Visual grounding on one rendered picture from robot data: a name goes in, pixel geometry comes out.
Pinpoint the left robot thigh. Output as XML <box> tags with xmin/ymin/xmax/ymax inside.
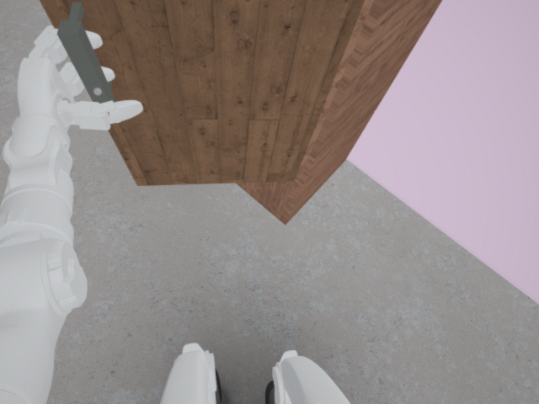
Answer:
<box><xmin>160</xmin><ymin>350</ymin><xmax>216</xmax><ymax>404</ymax></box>

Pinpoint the robot left hand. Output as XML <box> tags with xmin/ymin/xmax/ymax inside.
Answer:
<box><xmin>17</xmin><ymin>25</ymin><xmax>143</xmax><ymax>132</ymax></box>

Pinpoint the cupboard door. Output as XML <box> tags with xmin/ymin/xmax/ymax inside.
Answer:
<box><xmin>40</xmin><ymin>0</ymin><xmax>365</xmax><ymax>186</ymax></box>

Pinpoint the robot right shin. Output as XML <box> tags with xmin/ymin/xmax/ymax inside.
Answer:
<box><xmin>275</xmin><ymin>350</ymin><xmax>298</xmax><ymax>404</ymax></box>

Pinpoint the handle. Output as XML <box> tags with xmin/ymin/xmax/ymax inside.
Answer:
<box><xmin>57</xmin><ymin>2</ymin><xmax>115</xmax><ymax>104</ymax></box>

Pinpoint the robot left upper arm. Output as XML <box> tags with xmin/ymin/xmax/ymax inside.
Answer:
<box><xmin>0</xmin><ymin>237</ymin><xmax>88</xmax><ymax>404</ymax></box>

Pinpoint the robot left forearm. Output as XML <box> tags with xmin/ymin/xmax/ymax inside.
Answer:
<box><xmin>0</xmin><ymin>114</ymin><xmax>74</xmax><ymax>247</ymax></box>

